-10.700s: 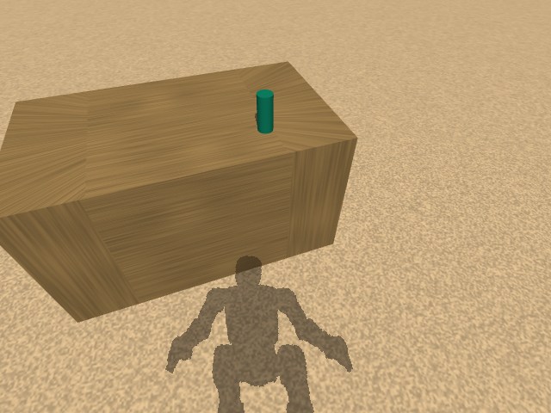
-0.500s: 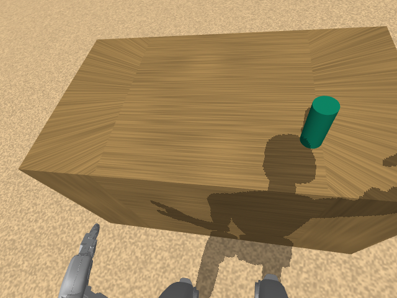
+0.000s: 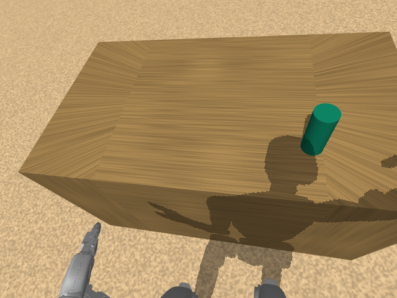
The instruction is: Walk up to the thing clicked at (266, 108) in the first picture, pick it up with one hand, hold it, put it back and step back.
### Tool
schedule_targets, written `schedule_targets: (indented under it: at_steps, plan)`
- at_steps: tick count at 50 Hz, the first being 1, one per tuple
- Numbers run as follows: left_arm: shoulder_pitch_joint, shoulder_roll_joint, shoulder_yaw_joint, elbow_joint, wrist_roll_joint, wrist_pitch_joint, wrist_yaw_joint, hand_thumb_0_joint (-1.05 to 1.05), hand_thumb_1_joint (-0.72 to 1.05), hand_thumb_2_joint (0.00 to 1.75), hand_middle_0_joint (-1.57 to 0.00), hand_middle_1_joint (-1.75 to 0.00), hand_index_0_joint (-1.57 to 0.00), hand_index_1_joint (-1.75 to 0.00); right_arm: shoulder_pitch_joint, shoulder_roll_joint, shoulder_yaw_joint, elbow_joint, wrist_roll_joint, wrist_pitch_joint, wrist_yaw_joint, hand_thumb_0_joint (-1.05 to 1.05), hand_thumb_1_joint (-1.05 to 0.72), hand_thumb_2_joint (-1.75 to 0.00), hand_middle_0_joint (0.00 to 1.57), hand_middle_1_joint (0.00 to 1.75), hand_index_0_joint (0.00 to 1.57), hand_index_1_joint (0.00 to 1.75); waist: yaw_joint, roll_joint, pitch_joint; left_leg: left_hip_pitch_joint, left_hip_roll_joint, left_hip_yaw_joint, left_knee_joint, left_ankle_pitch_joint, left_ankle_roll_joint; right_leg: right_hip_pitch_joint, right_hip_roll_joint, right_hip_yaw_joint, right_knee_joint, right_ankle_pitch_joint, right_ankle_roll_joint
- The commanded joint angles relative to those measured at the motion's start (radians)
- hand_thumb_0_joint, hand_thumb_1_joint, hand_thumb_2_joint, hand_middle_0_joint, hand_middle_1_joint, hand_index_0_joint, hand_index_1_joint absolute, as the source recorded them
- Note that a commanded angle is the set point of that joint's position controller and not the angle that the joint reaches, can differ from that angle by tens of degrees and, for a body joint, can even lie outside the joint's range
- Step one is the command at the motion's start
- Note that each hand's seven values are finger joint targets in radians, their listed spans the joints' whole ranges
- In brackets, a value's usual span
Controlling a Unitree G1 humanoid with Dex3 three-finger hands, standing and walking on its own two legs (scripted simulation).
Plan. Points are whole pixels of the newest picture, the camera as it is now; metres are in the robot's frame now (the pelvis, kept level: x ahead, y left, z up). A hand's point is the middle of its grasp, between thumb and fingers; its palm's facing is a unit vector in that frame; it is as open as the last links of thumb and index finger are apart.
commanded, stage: go down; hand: right
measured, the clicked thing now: (318, 131) +0.51 -0.21 -0.04
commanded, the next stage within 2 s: approach in 0.40 s
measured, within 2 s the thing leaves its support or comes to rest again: neither
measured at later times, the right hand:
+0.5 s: hand out of the picture +0.41 -0.39 +0.08, palm faces +0.24 +0.97 -0.01, open 17.6 cm
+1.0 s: hand (358, 149) +0.46 -0.28 -0.03, palm faces +0.15 +0.99 +0.06, open 17.6 cm
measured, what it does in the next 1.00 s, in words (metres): stands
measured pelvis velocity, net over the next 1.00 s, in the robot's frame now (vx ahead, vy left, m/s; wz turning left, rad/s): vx -0.02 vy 0.00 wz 0.02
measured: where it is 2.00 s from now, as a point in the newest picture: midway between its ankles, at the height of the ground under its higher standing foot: outside the picture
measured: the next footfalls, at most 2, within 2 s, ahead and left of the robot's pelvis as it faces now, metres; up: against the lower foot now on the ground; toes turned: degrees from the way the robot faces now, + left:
none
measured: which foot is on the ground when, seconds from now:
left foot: down 0.00-1.00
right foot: down 0.00-1.00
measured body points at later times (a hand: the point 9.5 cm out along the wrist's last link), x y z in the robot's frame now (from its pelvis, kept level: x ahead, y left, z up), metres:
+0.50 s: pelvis -0.01 +0.00 +0.00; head +0.10 -0.06 +0.43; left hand +0.15 +0.26 -0.02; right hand +0.39 -0.44 +0.08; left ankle -0.02 +0.16 -0.67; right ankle +0.03 -0.12 -0.67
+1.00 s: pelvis -0.02 +0.00 -0.03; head +0.13 -0.07 +0.38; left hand +0.14 +0.27 -0.01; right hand +0.45 -0.33 -0.03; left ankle -0.02 +0.16 -0.67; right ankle +0.03 -0.12 -0.67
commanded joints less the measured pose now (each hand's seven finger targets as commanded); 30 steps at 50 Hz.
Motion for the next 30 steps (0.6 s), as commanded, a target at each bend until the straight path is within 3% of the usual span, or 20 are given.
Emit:
schedule_targets:
  at_steps: [1,4,5,9,10,12,14,15,16,18,19,20,21,22,23,25,26,28,30]
  plan:
    - [0.036,0.202,0.114,-0.198,-0.007,-0.047,0.015,0.0,-0.55,0.06,-0.05,-0.05,-0.05,-0.05,-0.302,-0.391,-0.044,-0.19,0.031,-0.067,-0.015,0.0,0.59,-0.07,0.04,0.06,0.05,0.06,-0.023,-0.219,-0.402,0.052,-0.027,0.027,-0.089,0.361,0.052,0.464,0.027,0.002,-0.105,0.4,-0.03]
    - [0.086,0.152,0.086,-0.113,-0.007,-0.044,0.001,0.0,-0.55,0.06,-0.05,-0.05,-0.05,-0.05,-0.255,-0.386,-0.042,-0.143,0.019,-0.073,-0.014,0.0,0.61,-0.07,0.03,0.06,0.04,0.06,-0.041,-0.228,-0.317,0.017,-0.021,0.015,-0.081,0.342,0.051,0.398,0.03,-0.008,-0.091,0.361,-0.033]
    - [0.077,0.162,0.091,-0.112,-0.005,-0.044,-0.002,0.0,-0.55,0.05,-0.05,-0.05,-0.05,-0.05,-0.257,-0.398,-0.05,-0.141,0.017,-0.076,-0.014,0.0,0.61,-0.06,0.04,0.06,0.04,0.06,-0.044,-0.227,-0.313,0.007,-0.021,0.015,-0.075,0.326,0.054,0.384,0.031,-0.007,-0.091,0.342,-0.033]
    - [0.019,0.191,0.117,-0.174,-0.004,-0.059,-0.001,0.0,-0.55,0.05,-0.05,-0.05,-0.05,-0.05,-0.354,-0.379,-0.016,-0.238,0.018,-0.091,0.002,0.0,0.6,-0.06,0.04,0.06,0.04,0.06,-0.026,-0.3,-0.399,-0.019,-0.022,0.018,-0.071,0.252,0.059,0.453,0.028,-0.004,-0.114,0.265,-0.023]
    - [0.029,0.192,0.117,-0.148,-0.003,-0.059,0.002,0.0,-0.55,0.05,-0.05,-0.05,-0.05,-0.05,-0.334,-0.373,-0.014,-0.219,0.021,-0.092,0.009,0.0,0.6,-0.06,0.04,0.06,0.04,0.06,-0.023,-0.307,-0.403,-0.034,-0.024,0.024,-0.064,0.253,0.057,0.465,0.026,-0.002,-0.108,0.283,-0.019]
    - [0.016,0.232,0.145,-0.177,-0.004,-0.059,0.011,0.0,-0.54,0.05,-0.05,-0.05,-0.05,-0.05,-0.35,-0.449,-0.069,-0.3,0.029,-0.091,0.008,0.0,0.6,-0.06,0.04,0.06,0.04,0.06,-0.037,-0.352,-0.539,0.007,-0.021,0.023,-0.059,0.32,0.054,0.569,0.025,0.005,-0.089,0.405,-0.018]
    - [0.027,0.225,0.138,-0.159,-0.01,-0.053,0.013,0.0,-0.55,0.06,-0.05,-0.05,-0.04,-0.05,-0.332,-0.425,-0.056,-0.274,0.045,-0.081,0.012,0.0,0.61,-0.06,0.04,0.06,0.05,0.06,-0.033,-0.334,-0.518,0.01,-0.025,0.03,-0.066,0.326,0.052,0.564,0.026,0.011,-0.089,0.439,-0.017]
    - [0.058,0.215,0.122,-0.101,-0.008,-0.041,0.014,0.0,-0.55,0.06,-0.05,-0.05,-0.05,-0.05,-0.307,-0.455,-0.082,-0.243,0.041,-0.072,0.007,0.0,0.6,-0.06,0.04,0.06,0.05,0.06,-0.045,-0.322,-0.475,0.011,-0.024,0.03,-0.068,0.329,0.051,0.528,0.028,0.009,-0.092,0.431,-0.019]
    - [0.051,0.175,0.09,-0.102,-0.008,-0.04,0.011,0.0,-0.55,0.06,-0.05,-0.05,-0.05,-0.05,-0.321,-0.426,-0.06,-0.241,0.042,-0.073,0.007,0.0,0.61,-0.06,0.04,0.06,0.05,0.06,-0.044,-0.314,-0.456,0.015,-0.022,0.026,-0.074,0.341,0.05,0.511,0.028,0.007,-0.088,0.427,-0.022]
    - [-0.025,0.212,0.117,-0.186,-0.013,-0.045,0.018,0.0,-0.55,0.06,-0.05,-0.05,-0.05,-0.05,-0.343,-0.418,-0.043,-0.265,0.032,-0.07,-0.002,0.0,0.58,-0.06,0.05,0.06,0.05,0.06,-0.042,-0.301,-0.453,0.011,-0.026,0.03,-0.073,0.302,0.059,0.497,0.024,0.012,-0.111,0.378,-0.021]
    - [-0.009,0.209,0.119,-0.178,-0.011,-0.045,0.019,0.0,-0.54,0.05,-0.05,-0.05,-0.05,-0.05,-0.342,-0.425,-0.037,-0.252,0.024,-0.071,-0.006,0.0,0.57,-0.06,0.05,0.06,0.05,0.06,-0.039,-0.306,-0.424,0.008,-0.024,0.027,-0.083,0.291,0.058,0.494,0.026,0.004,-0.117,0.342,-0.022]
    - [0.034,0.182,0.093,-0.12,-0.008,-0.038,0.016,0.0,-0.55,0.05,-0.05,-0.05,-0.05,-0.05,-0.297,-0.415,-0.036,-0.197,0.015,-0.063,-0.01,0.0,0.57,-0.06,0.04,0.06,0.05,0.06,-0.052,-0.307,-0.37,-0.008,-0.026,0.031,-0.078,0.271,0.062,0.464,0.024,0.004,-0.126,0.328,-0.018]
    - [0.054,0.164,0.088,-0.075,-0.01,-0.034,0.01,0.0,-0.54,0.05,-0.05,-0.05,-0.05,-0.05,-0.273,-0.366,-0.004,-0.171,0.017,-0.061,-0.009,0.0,0.57,-0.06,0.05,0.06,0.05,0.06,-0.05,-0.317,-0.286,-0.032,-0.027,0.031,-0.088,0.225,0.064,0.421,0.026,0.001,-0.147,0.262,-0.016]
    - [0.056,0.143,0.067,-0.057,-0.008,-0.033,0.003,0.0,-0.54,0.04,-0.05,-0.05,-0.05,-0.05,-0.25,-0.342,-0.002,-0.146,0.02,-0.058,-0.014,0.0,0.59,-0.06,0.04,0.06,0.05,0.06,-0.054,-0.297,-0.265,-0.03,-0.027,0.028,-0.089,0.21,0.065,0.391,0.027,0.001,-0.152,0.226,-0.02]
    - [0.043,0.164,0.086,-0.085,-0.006,-0.038,0.003,0.0,-0.54,0.04,-0.05,-0.05,-0.05,-0.05,-0.263,-0.359,-0.016,-0.145,0.02,-0.06,-0.016,0.0,0.59,-0.07,0.04,0.06,0.05,0.06,-0.043,-0.273,-0.268,-0.034,-0.031,0.033,-0.089,0.2,0.064,0.383,0.024,0.007,-0.158,0.208,-0.018]
    - [-0.028,0.215,0.13,-0.199,-0.006,-0.054,0.011,0.0,-0.57,0.05,-0.05,-0.04,-0.04,-0.05,-0.34,-0.365,-0.011,-0.24,0.026,-0.07,-0.013,0.0,0.61,-0.05,0.02,0.06,0.04,0.06,-0.027,-0.299,-0.401,-0.016,-0.029,0.032,-0.084,0.224,0.063,0.478,0.018,0.006,-0.15,0.245,-0.014]
    - [-0.011,0.218,0.128,-0.22,-0.004,-0.055,0.012,0.0,-0.55,0.04,-0.06,-0.05,-0.05,-0.05,-0.352,-0.356,-0.004,-0.264,0.026,-0.07,-0.013,0.0,0.59,-0.06,0.03,0.05,0.04,0.05,-0.025,-0.295,-0.434,-0.007,-0.032,0.035,-0.079,0.247,0.063,0.512,0.019,0.012,-0.145,0.3,-0.012]
    - [0.029,0.208,0.123,-0.207,-0.009,-0.054,0.012,0.0,-0.56,0.04,-0.06,-0.05,-0.05,-0.06,-0.313,-0.296,0.024,-0.215,0.038,-0.07,-0.011,0.0,0.58,-0.05,0.03,0.05,0.04,0.05,-0.01,-0.263,-0.42,-0.01,-0.035,0.041,-0.076,0.265,0.057,0.516,0.021,0.015,-0.13,0.34,-0.014]
    - [0.104,0.172,0.098,-0.104,-0.007,-0.043,0.006,0.0,-0.56,0.05,-0.05,-0.05,-0.05,-0.06,-0.259,-0.281,0.011,-0.122,0.044,-0.065,-0.018,0.0,0.59,-0.06,0.03,0.05,0.04,0.05,-0.007,-0.229,-0.324,-0.03,-0.032,0.039,-0.083,0.256,0.055,0.44,0.025,0.011,-0.125,0.297,-0.021]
